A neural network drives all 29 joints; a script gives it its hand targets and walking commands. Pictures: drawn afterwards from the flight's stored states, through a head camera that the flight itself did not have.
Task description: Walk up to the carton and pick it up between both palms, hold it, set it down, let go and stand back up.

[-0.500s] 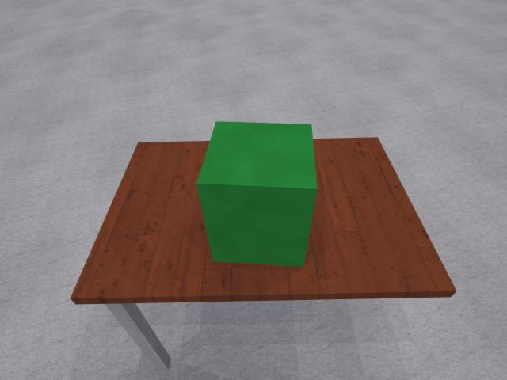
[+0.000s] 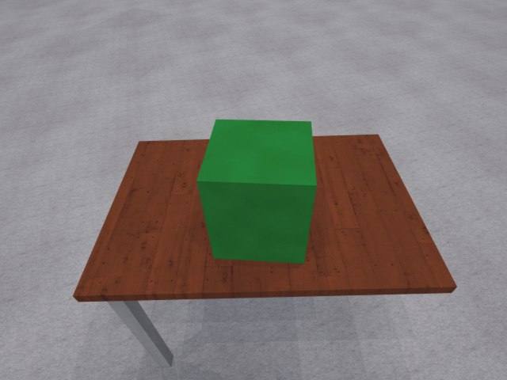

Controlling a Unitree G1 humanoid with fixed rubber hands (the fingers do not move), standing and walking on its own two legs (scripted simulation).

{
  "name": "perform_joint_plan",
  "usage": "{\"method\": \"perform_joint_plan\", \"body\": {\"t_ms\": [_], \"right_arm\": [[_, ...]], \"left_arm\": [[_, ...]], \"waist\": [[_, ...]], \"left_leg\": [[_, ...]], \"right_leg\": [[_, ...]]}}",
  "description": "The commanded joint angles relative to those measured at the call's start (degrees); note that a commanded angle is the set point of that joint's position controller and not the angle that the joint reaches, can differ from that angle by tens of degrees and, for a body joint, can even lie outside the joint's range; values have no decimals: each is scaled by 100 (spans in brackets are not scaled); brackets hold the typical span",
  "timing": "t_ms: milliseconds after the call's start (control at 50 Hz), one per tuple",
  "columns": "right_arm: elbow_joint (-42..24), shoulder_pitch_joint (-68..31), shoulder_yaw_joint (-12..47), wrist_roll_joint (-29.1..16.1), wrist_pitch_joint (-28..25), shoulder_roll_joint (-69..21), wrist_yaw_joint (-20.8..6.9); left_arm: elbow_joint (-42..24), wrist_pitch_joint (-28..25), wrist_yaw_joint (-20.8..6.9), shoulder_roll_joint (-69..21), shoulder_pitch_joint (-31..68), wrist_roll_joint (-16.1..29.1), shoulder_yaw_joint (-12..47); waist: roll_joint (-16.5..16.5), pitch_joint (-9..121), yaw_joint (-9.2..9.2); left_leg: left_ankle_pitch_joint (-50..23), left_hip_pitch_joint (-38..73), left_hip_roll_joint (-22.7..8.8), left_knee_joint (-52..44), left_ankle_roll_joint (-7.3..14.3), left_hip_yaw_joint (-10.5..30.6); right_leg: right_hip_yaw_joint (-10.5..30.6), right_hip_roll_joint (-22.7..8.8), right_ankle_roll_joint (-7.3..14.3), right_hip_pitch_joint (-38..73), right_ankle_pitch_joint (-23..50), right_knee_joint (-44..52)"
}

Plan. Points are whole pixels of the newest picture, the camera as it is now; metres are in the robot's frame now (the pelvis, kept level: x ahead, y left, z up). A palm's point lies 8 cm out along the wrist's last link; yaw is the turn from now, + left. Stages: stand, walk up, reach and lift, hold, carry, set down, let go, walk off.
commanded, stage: stand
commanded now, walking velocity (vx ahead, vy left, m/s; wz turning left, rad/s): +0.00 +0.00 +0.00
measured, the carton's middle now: (260, 192) +0.52 +0.01 -0.02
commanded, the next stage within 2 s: none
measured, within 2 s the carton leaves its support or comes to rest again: neither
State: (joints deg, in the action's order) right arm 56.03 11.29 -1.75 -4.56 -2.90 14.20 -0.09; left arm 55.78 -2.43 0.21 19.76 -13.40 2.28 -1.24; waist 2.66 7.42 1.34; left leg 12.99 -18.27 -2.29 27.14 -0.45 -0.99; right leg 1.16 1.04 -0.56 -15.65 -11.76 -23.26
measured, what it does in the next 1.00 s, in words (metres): stands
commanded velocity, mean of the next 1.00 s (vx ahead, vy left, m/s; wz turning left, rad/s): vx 0.00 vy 0.00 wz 0.00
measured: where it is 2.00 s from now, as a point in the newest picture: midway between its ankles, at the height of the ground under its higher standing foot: outside the picture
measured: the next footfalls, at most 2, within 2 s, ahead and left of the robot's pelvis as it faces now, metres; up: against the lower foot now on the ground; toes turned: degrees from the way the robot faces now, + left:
none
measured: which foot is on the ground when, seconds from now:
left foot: down 0.00-1.00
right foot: down 0.00-1.00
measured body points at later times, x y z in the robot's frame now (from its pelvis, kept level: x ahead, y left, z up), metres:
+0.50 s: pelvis -0.01 +0.00 +0.00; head -0.02 -0.01 +0.45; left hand +0.07 +0.31 -0.11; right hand +0.08 -0.26 -0.14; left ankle +0.01 +0.12 -0.74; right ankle +0.00 -0.13 -0.74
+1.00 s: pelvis -0.01 +0.00 +0.00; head -0.02 -0.01 +0.45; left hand +0.08 +0.31 -0.11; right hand +0.07 -0.26 -0.14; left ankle +0.01 +0.12 -0.74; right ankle +0.00 -0.13 -0.74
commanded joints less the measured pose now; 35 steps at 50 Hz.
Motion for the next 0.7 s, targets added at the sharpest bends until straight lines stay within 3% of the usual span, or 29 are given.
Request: {"method": "perform_joint_plan", "body": {"t_ms": [0,20,40,60,80,100,120,140,160,200,220,280,300,340,360,380,440,460,480,500,520,540,560,600,620,640,660,680], "right_arm": [[-110,-352,-287,727,-44,1664,60],[-91,-243,-311,705,-66,1696,72],[-28,-264,-336,721,-48,1721,83],[-70,-163,-351,694,-85,1703,98],[-104,-298,-366,699,-99,1778,99],[-44,-207,-317,712,-28,1570,88],[-84,-335,-345,616,-58,1589,80],[-59,-171,-285,705,-28,1604,88],[-32,-159,-307,660,-19,1591,91],[-67,-151,-305,651,-39,1585,76],[-59,-60,-282,687,-46,1567,87],[-32,-37,-247,702,-26,1556,76],[-54,-201,-260,648,-36,1533,74],[-85,-300,-271,676,-49,1570,54],[-74,-278,-301,662,-76,1630,62],[-61,-141,-296,682,-56,1716,38],[-48,-113,-299,684,-63,1681,68],[-15,-274,-258,723,-67,1586,63],[-66,-221,-267,649,-61,1608,52],[-42,-132,-311,688,-108,1708,97],[61,-208,-247,672,-82,1579,108],[-5,-137,-270,691,-89,1621,102],[34,-175,-256,617,-41,1561,95],[-16,-205,-288,636,-43,1584,92],[-35,-144,-247,730,-48,1626,122],[-73,-306,-272,700,-52,1706,96],[-39,-347,-276,684,-47,1603,85],[39,-145,-250,654,-39,1549,97]], "left_arm": [[66,-180,49,1214,209,-410,-291],[34,-174,43,1138,96,-378,-269],[-36,-137,31,1016,254,-393,-271],[-29,-161,36,1143,355,-383,-271],[-11,-154,20,1162,238,-358,-304],[7,-166,48,1146,253,-433,-256],[33,-168,38,1150,101,-340,-268],[13,-198,59,1043,402,-383,-252],[29,-151,49,1159,308,-337,-291],[15,-209,41,1199,223,-381,-259],[-44,-223,25,1111,273,-361,-287],[67,-194,46,1158,290,-342,-277],[42,-208,18,1209,169,-428,-287],[10,-132,44,1174,339,-402,-250],[92,-154,11,1202,278,-418,-296],[110,-157,-10,1052,116,-329,-241],[100,-126,26,1218,452,-384,-324],[206,-130,-5,1003,170,-332,-267],[179,-156,4,1133,95,-367,-285],[111,-141,-3,1243,393,-400,-328],[121,-159,-13,1080,319,-388,-306],[191,-152,8,1143,220,-406,-297],[143,-132,11,1337,431,-395,-342],[198,-140,14,1142,313,-341,-308],[222,-145,16,1119,340,-366,-286],[222,-137,16,1040,195,-366,-304],[158,-137,19,1030,277,-390,-238],[153,-131,16,1078,365,-324,-232]], "waist": [[86,-322,-120],[245,-102,-157],[150,-260,-191],[253,-449,-80],[225,-175,-149],[334,-162,-50],[414,-151,-115],[261,-212,-34],[270,-303,-109],[121,-185,-114],[309,-174,-77],[419,-304,-98],[331,-396,-73],[588,-522,-94],[379,-328,-138],[432,-361,-181],[226,-384,-44],[451,-453,-268],[495,-409,-195],[319,-297,-119],[517,-393,-214],[304,-247,-169],[297,-240,6],[341,-504,-153],[254,-216,-59],[475,-283,-210],[513,-339,-147],[149,-153,-120]], "left_leg": [[-914,684,-595,-653,295,549],[-984,764,-576,-592,226,511],[-1097,673,-519,-650,204,563],[-1058,720,-615,-687,278,641],[-1037,845,-649,-574,291,608],[-1070,967,-582,-578,267,492],[-1161,883,-605,-609,236,549],[-1394,793,-613,-621,330,574],[-1142,796,-552,-617,254,470],[-1340,824,-614,-567,319,601],[-1489,807,-601,-585,323,589],[-1190,762,-569,-676,277,528],[-899,788,-559,-660,229,509],[-842,576,-575,-788,249,597],[-715,751,-616,-804,312,682],[-493,651,-617,-859,252,686],[-654,651,-623,-836,268,643],[-814,630,-615,-846,274,634],[-865,756,-566,-789,231,634],[-899,746,-667,-846,257,666],[-933,834,-633,-829,305,645],[-833,859,-636,-719,298,609],[-804,818,-610,-686,304,634],[-984,611,-573,-716,309,596],[-1088,876,-683,-740,303,679],[-1154,779,-632,-735,241,565],[-1234,836,-632,-649,289,587],[-1203,776,-648,-541,278,660]], "right_leg": [[529,-776,270,668,913,168],[551,-808,262,767,1069,129],[458,-717,195,752,1013,100],[534,-777,278,549,995,123],[535,-772,241,619,975,163],[556,-795,251,618,1186,176],[546,-760,246,672,1220,147],[529,-784,265,743,1297,58],[591,-810,278,790,1221,215],[480,-807,297,898,1499,121],[536,-797,312,826,1557,74],[588,-818,315,770,1228,70],[520,-755,224,641,1034,205],[489,-727,259,538,756,152],[506,-776,245,597,664,259],[498,-726,237,645,560,144],[533,-734,272,562,514,190],[558,-708,255,616,608,97],[508,-741,217,628,874,134],[463,-726,237,720,784,10],[575,-725,207,530,787,118],[530,-755,192,658,839,190],[599,-769,280,616,874,134],[570,-739,260,590,880,166],[572,-768,267,642,930,83],[492,-738,234,650,813,82],[534,-766,253,635,934,116],[547,-841,285,804,1185,224]]}}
